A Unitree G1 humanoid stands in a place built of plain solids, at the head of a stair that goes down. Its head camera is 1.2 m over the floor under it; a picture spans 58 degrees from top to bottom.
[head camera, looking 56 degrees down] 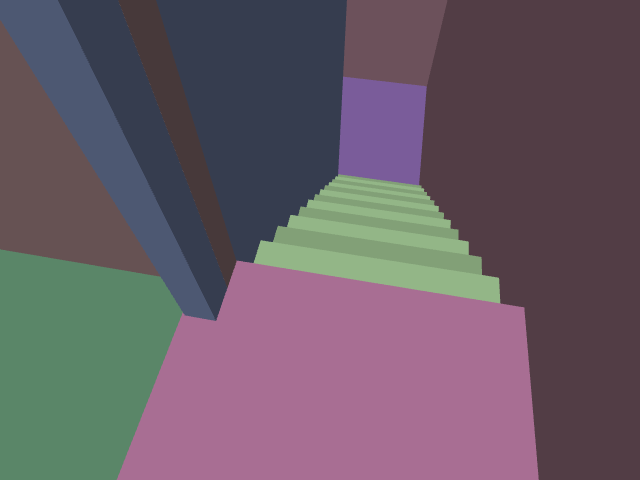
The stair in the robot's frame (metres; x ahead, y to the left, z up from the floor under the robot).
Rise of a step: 0.19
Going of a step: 0.21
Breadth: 0.90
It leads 11 degrees to the right of straight ahead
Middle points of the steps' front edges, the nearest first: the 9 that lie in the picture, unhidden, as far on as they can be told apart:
0.65 -0.17 0.00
0.86 -0.21 -0.19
1.07 -0.25 -0.38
1.27 -0.29 -0.58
1.48 -0.33 -0.77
1.69 -0.37 -0.96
1.90 -0.41 -1.15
2.11 -0.45 -1.34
2.32 -0.49 -1.54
